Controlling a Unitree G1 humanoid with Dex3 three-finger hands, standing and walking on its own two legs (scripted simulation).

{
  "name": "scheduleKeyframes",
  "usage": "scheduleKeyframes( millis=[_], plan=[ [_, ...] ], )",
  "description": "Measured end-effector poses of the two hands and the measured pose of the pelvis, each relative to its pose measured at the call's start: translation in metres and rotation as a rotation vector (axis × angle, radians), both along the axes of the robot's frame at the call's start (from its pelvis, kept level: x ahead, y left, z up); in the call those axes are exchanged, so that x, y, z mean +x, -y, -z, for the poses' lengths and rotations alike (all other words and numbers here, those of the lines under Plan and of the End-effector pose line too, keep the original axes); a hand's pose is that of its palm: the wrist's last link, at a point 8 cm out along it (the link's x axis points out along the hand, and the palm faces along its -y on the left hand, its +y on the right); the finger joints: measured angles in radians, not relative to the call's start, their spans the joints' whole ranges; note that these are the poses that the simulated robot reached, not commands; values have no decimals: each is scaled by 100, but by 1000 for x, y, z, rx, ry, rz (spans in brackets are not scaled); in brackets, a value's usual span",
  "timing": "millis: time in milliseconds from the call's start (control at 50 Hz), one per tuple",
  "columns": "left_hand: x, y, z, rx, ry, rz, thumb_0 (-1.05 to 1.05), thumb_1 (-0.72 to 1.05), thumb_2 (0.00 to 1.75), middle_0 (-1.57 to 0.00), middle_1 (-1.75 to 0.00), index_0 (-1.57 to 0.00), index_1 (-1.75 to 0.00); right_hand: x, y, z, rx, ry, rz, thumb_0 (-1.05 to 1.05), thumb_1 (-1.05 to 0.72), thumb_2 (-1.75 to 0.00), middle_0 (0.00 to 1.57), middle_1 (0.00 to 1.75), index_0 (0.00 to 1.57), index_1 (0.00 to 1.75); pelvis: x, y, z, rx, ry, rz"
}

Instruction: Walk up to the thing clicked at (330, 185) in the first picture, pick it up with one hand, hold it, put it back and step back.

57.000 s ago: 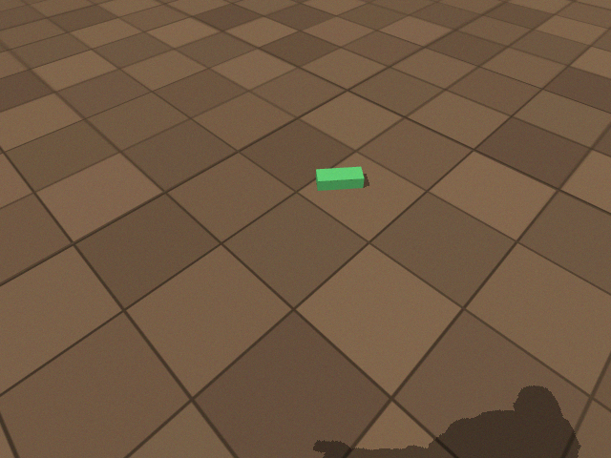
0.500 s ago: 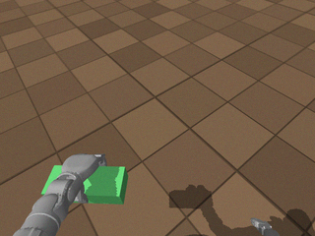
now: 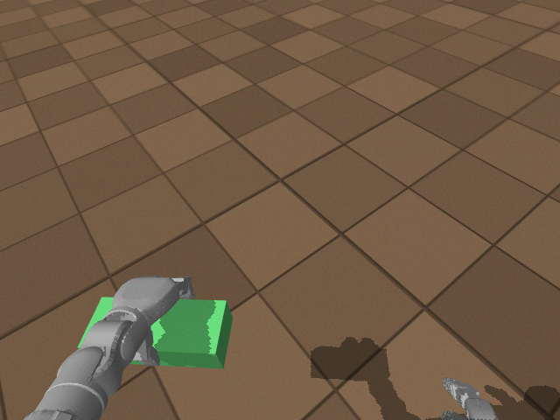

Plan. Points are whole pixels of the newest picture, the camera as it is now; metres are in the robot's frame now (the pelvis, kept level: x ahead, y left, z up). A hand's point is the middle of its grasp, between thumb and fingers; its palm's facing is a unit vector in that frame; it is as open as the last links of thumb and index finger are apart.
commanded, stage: hold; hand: left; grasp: from above
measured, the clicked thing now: (160, 331) +0.29 +0.22 -0.09
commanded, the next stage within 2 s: crouch in 0.70 s
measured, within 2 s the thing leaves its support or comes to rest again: neither
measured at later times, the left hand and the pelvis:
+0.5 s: hand (149, 324) +0.28 +0.22 -0.04, palm faces -0.49 -0.01 -0.87, open 11.6 cm; pelvis +0.00 +0.01 +0.01, yaw +0 degrees
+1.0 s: hand (149, 320) +0.30 +0.23 -0.05, palm faces -0.49 -0.02 -0.87, open 11.6 cm; pelvis +0.01 +0.01 +0.01, yaw +0 degrees
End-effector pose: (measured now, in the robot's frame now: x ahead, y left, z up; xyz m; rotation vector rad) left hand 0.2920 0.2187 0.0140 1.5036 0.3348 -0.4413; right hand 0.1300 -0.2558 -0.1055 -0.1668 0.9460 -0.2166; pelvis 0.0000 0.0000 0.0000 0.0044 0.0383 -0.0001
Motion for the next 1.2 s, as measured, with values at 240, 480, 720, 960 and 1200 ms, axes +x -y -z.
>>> scheduleKeyframes(
  millis=[240,480,720,960,1200],
  plan=[
    [1,-5,-10,-1,2,0,0,-22,69,-45,-84,-49,-80,2,-5,-5,0,14,-5,1,-91,-90,20,30,20,30,-2,-3,-3,-1,19,4],
    [0,-7,-7,-3,-24,21,0,-21,68,-46,-82,-50,-78,5,-9,-6,-4,3,-11,1,-91,-90,20,30,20,30,1,-5,-5,-2,20,3],
    [11,-12,-8,8,-1,-17,0,-21,68,-47,-80,-51,-76,6,-9,-7,-1,-12,-1,1,-91,-90,20,30,20,30,4,-6,-7,-3,17,3],
    [11,-13,-1,-6,-16,2,0,-21,69,-45,-82,-49,-79,6,-7,-5,-6,-42,4,1,-90,-90,20,30,20,30,9,-6,-7,-4,2,0],
    [14,-17,61,36,-3,11,0,-25,75,-42,-91,-45,-88,-9,4,16,-40,-127,-17,0,-90,-90,20,30,20,30,0,-4,16,-14,-118,-20]
  ],
)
